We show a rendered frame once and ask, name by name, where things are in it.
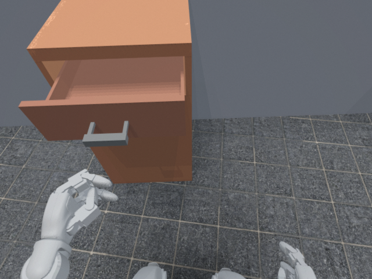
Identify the handle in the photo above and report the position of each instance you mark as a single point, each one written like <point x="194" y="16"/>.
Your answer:
<point x="110" y="139"/>

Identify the left robot forearm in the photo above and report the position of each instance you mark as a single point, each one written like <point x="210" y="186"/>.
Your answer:
<point x="48" y="261"/>

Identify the robot left thigh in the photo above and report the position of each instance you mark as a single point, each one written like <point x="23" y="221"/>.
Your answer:
<point x="151" y="272"/>

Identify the drawer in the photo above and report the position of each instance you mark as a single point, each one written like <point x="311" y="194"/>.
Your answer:
<point x="146" y="92"/>

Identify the cabinet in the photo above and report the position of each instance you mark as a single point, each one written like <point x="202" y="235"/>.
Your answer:
<point x="115" y="29"/>

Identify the robot right hand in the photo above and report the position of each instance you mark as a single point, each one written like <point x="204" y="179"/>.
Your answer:
<point x="297" y="260"/>

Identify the robot left hand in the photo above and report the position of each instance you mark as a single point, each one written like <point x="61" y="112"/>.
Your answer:
<point x="57" y="220"/>

